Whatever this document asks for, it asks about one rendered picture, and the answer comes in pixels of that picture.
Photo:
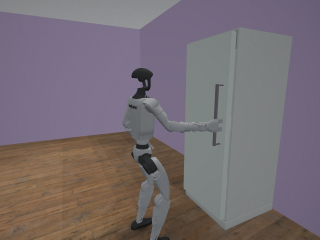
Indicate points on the right robot forearm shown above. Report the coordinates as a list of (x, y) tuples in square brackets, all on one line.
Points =
[(187, 126)]

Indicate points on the left robot forearm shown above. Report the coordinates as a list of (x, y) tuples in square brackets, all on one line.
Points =
[(130, 132)]

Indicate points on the right robot upper arm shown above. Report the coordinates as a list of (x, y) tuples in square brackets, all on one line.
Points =
[(153, 106)]

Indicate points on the handle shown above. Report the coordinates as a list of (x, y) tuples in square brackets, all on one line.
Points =
[(216, 111)]

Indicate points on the robot left foot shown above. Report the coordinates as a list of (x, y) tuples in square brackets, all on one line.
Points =
[(145, 222)]

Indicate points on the left robot upper arm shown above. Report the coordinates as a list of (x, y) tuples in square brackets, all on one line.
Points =
[(126, 119)]

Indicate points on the robot right hand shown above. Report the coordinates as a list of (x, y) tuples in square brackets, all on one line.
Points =
[(213, 125)]

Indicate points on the fridge door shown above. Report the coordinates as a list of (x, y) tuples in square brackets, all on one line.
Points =
[(209, 62)]

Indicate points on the robot right shin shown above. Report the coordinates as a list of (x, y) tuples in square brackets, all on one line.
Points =
[(158, 217)]

